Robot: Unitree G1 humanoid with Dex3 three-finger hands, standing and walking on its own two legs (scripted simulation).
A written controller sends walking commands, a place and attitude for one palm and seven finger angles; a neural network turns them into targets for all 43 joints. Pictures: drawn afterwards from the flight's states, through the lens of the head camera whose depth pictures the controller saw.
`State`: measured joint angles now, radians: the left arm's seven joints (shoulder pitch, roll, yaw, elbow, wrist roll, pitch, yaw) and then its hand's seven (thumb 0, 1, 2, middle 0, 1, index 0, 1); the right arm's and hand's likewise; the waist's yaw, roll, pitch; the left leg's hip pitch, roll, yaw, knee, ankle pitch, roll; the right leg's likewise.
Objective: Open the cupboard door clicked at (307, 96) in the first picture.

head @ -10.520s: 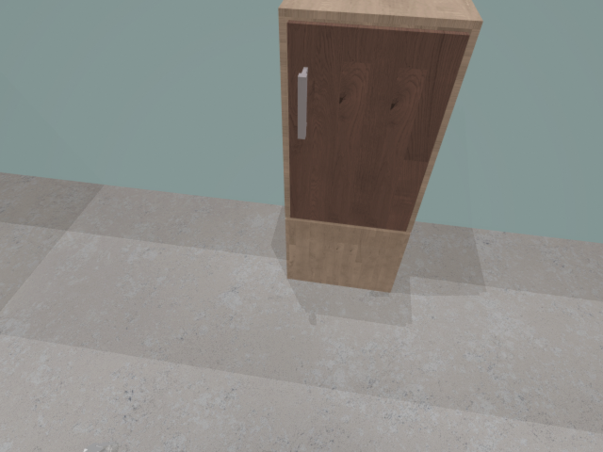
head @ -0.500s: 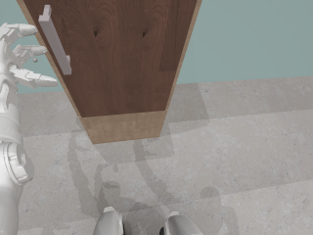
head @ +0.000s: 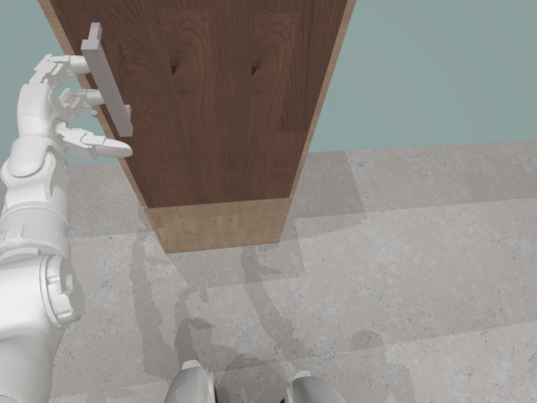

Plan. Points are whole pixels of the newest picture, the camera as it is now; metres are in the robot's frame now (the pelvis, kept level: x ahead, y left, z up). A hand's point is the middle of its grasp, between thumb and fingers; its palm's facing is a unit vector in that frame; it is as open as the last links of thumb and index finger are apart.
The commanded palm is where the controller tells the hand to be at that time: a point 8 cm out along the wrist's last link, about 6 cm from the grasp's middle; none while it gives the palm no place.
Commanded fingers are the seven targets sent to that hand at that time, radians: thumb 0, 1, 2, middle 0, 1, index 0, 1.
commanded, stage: slide the fingers in behind the handle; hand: left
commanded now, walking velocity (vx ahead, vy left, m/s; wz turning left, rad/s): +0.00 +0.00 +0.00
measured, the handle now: (112, 85) +0.56 +0.20 +0.10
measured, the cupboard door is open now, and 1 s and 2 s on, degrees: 0 0 4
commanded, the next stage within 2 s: close the thumb around the handle in 0.82 s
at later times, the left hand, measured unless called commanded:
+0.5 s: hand (123, 112) +0.50 +0.17 +0.11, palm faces +0.06 -1.00 +0.00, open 14.0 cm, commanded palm +0.48 +0.22 +0.10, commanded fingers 0.00 -0.50 0.30 -0.30 -1.20 -0.30 -1.20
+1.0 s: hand (126, 112) +0.50 +0.17 +0.11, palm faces +0.07 -1.00 -0.01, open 13.9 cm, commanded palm +0.48 +0.22 +0.10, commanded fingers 0.00 -0.22 0.42 -0.32 -1.23 -0.32 -1.23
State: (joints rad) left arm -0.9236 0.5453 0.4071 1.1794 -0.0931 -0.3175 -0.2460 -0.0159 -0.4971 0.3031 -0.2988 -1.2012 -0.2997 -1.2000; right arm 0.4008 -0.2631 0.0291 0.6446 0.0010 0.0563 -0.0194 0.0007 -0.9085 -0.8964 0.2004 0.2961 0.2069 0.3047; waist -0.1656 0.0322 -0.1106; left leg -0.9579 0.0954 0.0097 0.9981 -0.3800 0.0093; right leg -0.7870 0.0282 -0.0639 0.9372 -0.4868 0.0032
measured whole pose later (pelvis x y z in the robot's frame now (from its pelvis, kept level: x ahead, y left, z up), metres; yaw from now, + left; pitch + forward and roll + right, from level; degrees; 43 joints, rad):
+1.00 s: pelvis +0.00 -0.01 +0.00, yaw +0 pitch +19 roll -3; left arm -0.93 0.47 0.37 1.19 -0.08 -0.35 -0.16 -0.02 -0.48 0.31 -0.30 -1.20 -0.30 -1.20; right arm 0.40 -0.27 0.02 0.66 0.00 0.05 -0.01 0.00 -0.91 -0.90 0.20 0.30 0.21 0.30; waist -0.17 0.04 -0.11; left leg -0.94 0.09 0.01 0.98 -0.37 -0.01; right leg -0.79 0.03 -0.06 0.95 -0.49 -0.01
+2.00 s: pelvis +0.01 -0.01 +0.01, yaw -1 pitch +17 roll -2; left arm -0.72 0.38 0.35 0.98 -0.13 -0.35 -0.15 0.00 0.76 0.79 -0.35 -1.33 -0.33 -1.34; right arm 0.41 -0.26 0.00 0.63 0.01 0.08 0.01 0.00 -0.91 -0.90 0.20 0.30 0.21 0.30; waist -0.13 0.05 -0.13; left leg -0.85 0.09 0.04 0.94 -0.38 -0.01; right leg -0.71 0.03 -0.03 0.91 -0.49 -0.01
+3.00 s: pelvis +0.02 -0.06 +0.02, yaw +5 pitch +4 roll +1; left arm 0.05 -0.09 -0.26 0.10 0.04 -0.07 0.57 -0.01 0.64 0.78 -0.36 -1.32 -0.39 -1.33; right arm 0.16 -0.20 0.01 0.61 -0.06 0.05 0.01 0.01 -0.91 -0.90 0.20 0.30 0.20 0.30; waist -0.01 0.05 -0.10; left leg -0.55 0.05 -0.04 0.81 -0.34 -0.05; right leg -0.40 0.00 -0.11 0.84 -0.52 -0.06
